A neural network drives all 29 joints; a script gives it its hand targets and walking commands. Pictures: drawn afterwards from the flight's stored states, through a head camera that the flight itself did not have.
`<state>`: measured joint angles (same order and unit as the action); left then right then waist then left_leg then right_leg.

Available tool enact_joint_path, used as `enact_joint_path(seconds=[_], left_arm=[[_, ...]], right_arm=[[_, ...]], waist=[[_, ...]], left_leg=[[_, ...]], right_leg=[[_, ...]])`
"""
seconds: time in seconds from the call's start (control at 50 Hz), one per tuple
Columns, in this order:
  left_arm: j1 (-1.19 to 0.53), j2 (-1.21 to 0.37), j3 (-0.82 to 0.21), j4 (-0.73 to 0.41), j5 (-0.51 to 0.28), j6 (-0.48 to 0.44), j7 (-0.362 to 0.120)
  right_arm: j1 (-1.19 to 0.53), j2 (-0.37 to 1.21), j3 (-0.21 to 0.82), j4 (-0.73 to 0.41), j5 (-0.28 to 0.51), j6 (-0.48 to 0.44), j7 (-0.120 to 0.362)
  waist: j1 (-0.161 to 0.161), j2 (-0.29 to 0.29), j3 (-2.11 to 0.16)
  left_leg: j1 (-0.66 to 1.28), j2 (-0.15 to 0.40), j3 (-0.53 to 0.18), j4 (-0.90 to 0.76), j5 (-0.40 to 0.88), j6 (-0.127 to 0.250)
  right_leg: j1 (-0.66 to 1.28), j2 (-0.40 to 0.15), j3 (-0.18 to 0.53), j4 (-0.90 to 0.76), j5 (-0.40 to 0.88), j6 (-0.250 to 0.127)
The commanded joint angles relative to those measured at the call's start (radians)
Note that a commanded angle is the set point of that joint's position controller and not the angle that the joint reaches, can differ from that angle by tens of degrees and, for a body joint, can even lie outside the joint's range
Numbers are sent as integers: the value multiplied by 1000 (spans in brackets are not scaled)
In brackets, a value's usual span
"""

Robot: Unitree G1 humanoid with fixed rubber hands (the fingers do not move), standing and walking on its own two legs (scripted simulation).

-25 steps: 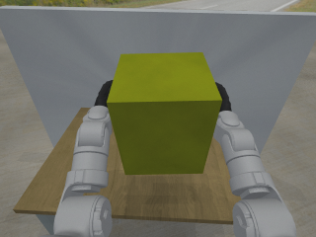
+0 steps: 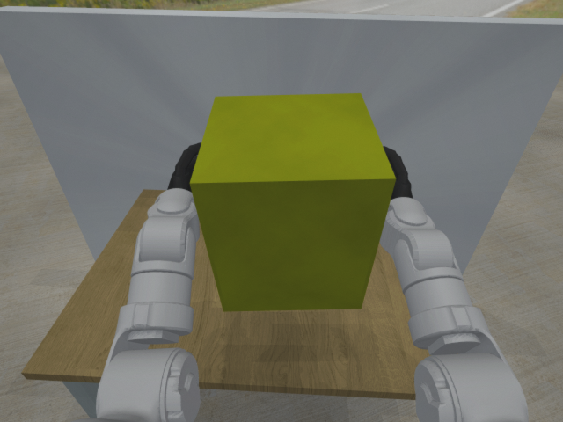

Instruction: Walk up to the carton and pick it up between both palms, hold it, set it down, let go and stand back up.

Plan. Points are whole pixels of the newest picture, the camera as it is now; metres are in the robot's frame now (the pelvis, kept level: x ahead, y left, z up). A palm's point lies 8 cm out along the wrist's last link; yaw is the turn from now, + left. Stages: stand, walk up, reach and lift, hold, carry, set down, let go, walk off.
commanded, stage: hold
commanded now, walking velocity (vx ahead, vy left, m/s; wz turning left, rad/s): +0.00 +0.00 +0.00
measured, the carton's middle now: (290, 205) +0.38 +0.01 +0.18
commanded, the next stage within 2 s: none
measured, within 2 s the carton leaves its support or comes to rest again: neither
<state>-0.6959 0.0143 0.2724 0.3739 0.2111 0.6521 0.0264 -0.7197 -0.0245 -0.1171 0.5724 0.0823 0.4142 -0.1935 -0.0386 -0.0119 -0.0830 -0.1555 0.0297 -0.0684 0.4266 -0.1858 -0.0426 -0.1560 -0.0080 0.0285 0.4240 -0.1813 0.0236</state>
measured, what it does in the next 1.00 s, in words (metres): stands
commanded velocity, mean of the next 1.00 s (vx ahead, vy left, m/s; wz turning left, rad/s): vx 0.00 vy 0.00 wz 0.00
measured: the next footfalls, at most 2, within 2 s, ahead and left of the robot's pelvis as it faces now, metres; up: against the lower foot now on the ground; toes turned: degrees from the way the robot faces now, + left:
none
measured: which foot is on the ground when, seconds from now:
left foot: down 0.00-1.00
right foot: down 0.00-1.00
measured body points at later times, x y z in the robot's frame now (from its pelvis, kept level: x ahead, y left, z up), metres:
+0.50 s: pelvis +0.00 +0.00 +0.00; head -0.07 +0.01 +0.44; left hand +0.38 +0.16 +0.21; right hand +0.38 -0.14 +0.20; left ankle +0.04 +0.15 -0.74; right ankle +0.04 -0.13 -0.74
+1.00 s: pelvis +0.00 +0.00 +0.00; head -0.06 +0.01 +0.45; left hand +0.38 +0.16 +0.20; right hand +0.38 -0.14 +0.20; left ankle +0.04 +0.15 -0.74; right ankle +0.04 -0.13 -0.74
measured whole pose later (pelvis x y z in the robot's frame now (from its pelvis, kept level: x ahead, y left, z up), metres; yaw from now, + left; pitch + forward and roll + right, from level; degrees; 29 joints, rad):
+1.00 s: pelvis +0.00 +0.00 +0.00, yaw +0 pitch -5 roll +0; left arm -0.69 0.01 0.27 0.35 0.22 0.66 0.02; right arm -0.72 -0.02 -0.12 0.56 0.08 0.41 -0.19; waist -0.04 -0.02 -0.07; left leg -0.15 0.03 -0.07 0.42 -0.18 -0.04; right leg -0.15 -0.01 0.03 0.42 -0.18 0.02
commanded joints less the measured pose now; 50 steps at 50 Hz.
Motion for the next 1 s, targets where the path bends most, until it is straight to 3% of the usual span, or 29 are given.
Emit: enact_joint_path(seconds=[0.0, 0.04, 0.08, 0.12, 0.14, 0.18, 0.2, 0.26, 0.3, 0.32, 0.36, 0.38, 0.4, 0.42, 0.44, 0.46, 0.5, 0.52, 0.54, 0.58, 0.64, 0.7, 0.74, 0.84, 0.86, 0.92, 0.94, 0.96, 0.98], left_arm=[[-688, -728, -468, -209, -123, -76, -152], [-718, -705, -461, -225, -111, -71, -157], [-695, -718, -453, -223, -102, -70, -158], [-687, -693, -420, -166, -79, -61, -165], [-643, -707, -440, -183, -87, -50, -164], [-699, -690, -438, -163, -96, -56, -171], [-703, -720, -464, -238, -121, -72, -164], [-707, -695, -430, -160, -83, -56, -167], [-669, -687, -377, -99, -67, -53, -169], [-713, -696, -405, -111, -84, -59, -170], [-728, -702, -422, -148, -91, -69, -167], [-672, -687, -401, -119, -80, -60, -166], [-693, -707, -419, -151, -86, -60, -165], [-763, -700, -431, -199, -108, -75, -161], [-710, -708, -439, -172, -93, -63, -158], [-712, -737, -474, -227, -120, -73, -160], [-675, -680, -398, -135, -63, -59, -162], [-675, -703, -445, -164, -90, -57, -162], [-696, -693, -424, -175, -89, -63, -161], [-736, -689, -391, -134, -87, -64, -163], [-723, -681, -379, -103, -62, -55, -168], [-714, -718, -441, -170, -91, -69, -161], [-734, -708, -449, -179, -105, -73, -170], [-654, -678, -403, -100, -73, -62, -168], [-666, -686, -402, -141, -67, -61, -170], [-703, -707, -460, -201, -118, -74, -160], [-671, -728, -484, -245, -114, -71, -159], [-627, -701, -440, -188, -89, -56, -165], [-645, -723, -467, -244, -88, -57, -165]], right_arm=[[-897, 656, 469, -366, 227, -98, 92], [-827, 664, 470, -270, 232, -77, 89], [-866, 670, 470, -324, 233, -89, 90], [-830, 646, 435, -258, 192, -79, 91], [-871, 630, 443, -317, 208, -87, 95], [-890, 636, 430, -288, 198, -83, 94], [-894, 663, 460, -345, 229, -90, 95], [-858, 629, 410, -249, 195, -69, 96], [-898, 650, 414, -252, 185, -79, 105], [-897, 649, 404, -241, 186, -85, 108], [-935, 661, 437, -285, 204, -95, 105], [-921, 640, 435, -303, 198, -94, 101], [-897, 641, 421, -294, 197, -87, 103], [-921, 666, 432, -309, 208, -93, 108], [-892, 646, 428, -276, 213, -90, 106], [-884, 660, 466, -343, 236, -103, 104], [-897, 639, 445, -285, 217, -86, 101], [-876, 640, 437, -291, 205, -88, 94], [-885, 649, 451, -312, 216, -89, 97], [-948, 658, 428, -282, 200, -93, 107], [-879, 635, 377, -203, 167, -77, 107], [-890, 662, 434, -283, 205, -103, 107], [-892, 653, 413, -280, 189, -110, 103], [-896, 637, 436, -293, 183, -104, 101], [-847, 636, 418, -246, 190, -88, 97], [-904, 656, 451, -346, 213, -105, 98], [-862, 653, 468, -359, 222, -99, 90], [-850, 636, 467, -314, 234, -87, 86], [-826, 634, 460, -324, 226, -90, 85]], waist=[[-22, 2, -371], [-22, 46, -370], [-13, 13, -387], [-24, 10, -300], [-24, 10, -336], [-42, 6, -319], [-22, 11, -392], [-34, 21, -299], [1, -20, -270], [-16, 12, -302], [-3, 29, -331], [-13, -27, -339], [-26, 10, -320], [-6, -1, -362], [-23, 29, -333], [-20, 27, -381], [0, 3, -286], [-28, 23, -332], [2, -19, -355], [7, -18, -318], [-15, -14, -246], [-14, 40, -337], [-32, 34, -353], [-13, -13, -313], [-32, -4, -315], [-11, 31, -372], [-40, 22, -415], [-15, 20, -351], [-30, 31, -384]], left_leg=[[158, -92, 66, -98, 237, 32], [150, -96, 66, -100, 218, 26], [150, -94, 71, -106, 210, 33], [131, -95, 76, -120, 157, 36], [141, -88, 61, -107, 190, 39], [138, -94, 73, -112, 173, 33], [157, -90, 66, -96, 229, 34], [109, -91, 63, -132, 115, 35], [86, -91, 76, -143, 64, 53], [87, -94, 79, -138, 50, 49], [106, -98, 79, -125, 105, 42], [105, -89, 74, -130, 123, 49], [108, -90, 68, -128, 141, 45], [116, -89, 68, -127, 134, 44], [139, -92, 72, -120, 173, 36], [157, -92, 63, -100, 242, 26], [124, -93, 72, -128, 160, 37], [132, -93, 63, -116, 190, 28], [137, -88, 68, -118, 177, 42], [91, -97, 83, -140, 68, 57], [83, -88, 73, -156, 26, 56], [119, -90, 75, -127, 145, 38], [133, -88, 71, -117, 154, 35], [135, -93, 81, -134, 132, 52], [146, -90, 76, -129, 169, 39], [148, -96, 67, -105, 217, 30], [193, -90, 67, -88, 296, 23], [174, -93, 64, -95, 283, 29], [190, -94, 63, -95, 291, 23]], right_leg=[[233, 87, -73, -154, 201, 20], [244, 83, -69, -151, 188, 17], [252, 85, -80, -155, 176, 24], [226, 74, -78, -162, 134, 22], [225, 83, -72, -160, 159, 21], [214, 75, -86, -167, 146, 24], [232, 86, -73, -147, 196, 22], [202, 74, -85, -168, 82, 17], [192, 71, -75, -178, 44, 13], [193, 73, -80, -169, 38, 16], [202, 71, -71, -170, 69, 19], [241, 79, -79, -166, 119, 20], [221, 73, -75, -164, 129, 16], [217, 77, -77, -157, 104, 19], [202, 78, -80, -161, 123, 17], [232, 87, -81, -150, 195, 20], [208, 82, -81, -175, 113, 21], [229, 79, -81, -160, 144, 14], [233, 86, -74, -162, 138, 20], [192, 73, -79, -175, 40, 23], [176, 65, -86, -171, 11, 15], [213, 74, -79, -157, 112, 16], [219, 71, -84, -150, 128, 18], [219, 70, -81, -181, 117, 27], [236, 81, -94, -174, 117, 16], [241, 77, -78, -153, 168, 21], [258, 86, -88, -141, 264, 26], [255, 82, -81, -145, 249, 28], [255, 88, -87, -148, 236, 28]])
